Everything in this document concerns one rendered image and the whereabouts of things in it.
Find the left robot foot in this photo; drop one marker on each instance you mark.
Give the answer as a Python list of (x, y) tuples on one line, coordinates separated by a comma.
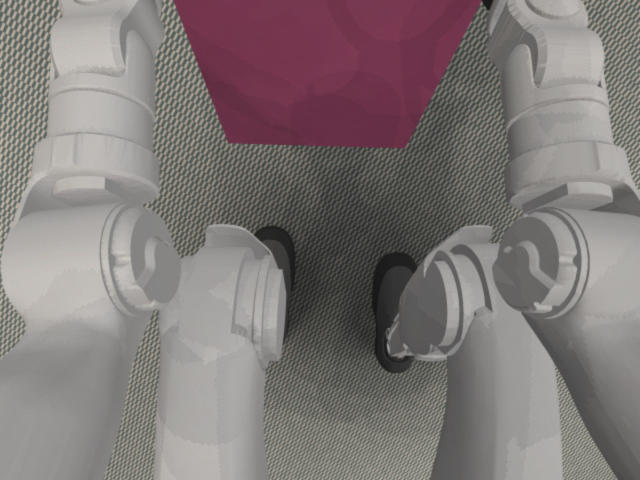
[(281, 245)]

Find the carton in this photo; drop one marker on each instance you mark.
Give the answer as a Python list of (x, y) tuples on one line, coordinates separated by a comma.
[(348, 73)]

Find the robot left forearm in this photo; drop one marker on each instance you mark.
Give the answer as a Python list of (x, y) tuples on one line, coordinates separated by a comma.
[(101, 98)]

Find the robot right forearm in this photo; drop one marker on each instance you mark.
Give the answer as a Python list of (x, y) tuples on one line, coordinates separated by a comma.
[(556, 110)]

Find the robot left upper arm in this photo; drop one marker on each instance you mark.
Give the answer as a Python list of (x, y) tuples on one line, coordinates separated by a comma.
[(86, 281)]

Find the robot right upper arm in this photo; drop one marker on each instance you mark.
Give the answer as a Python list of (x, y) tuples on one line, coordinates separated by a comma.
[(575, 277)]

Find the robot left shin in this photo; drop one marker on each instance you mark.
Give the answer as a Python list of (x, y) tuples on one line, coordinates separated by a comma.
[(216, 235)]

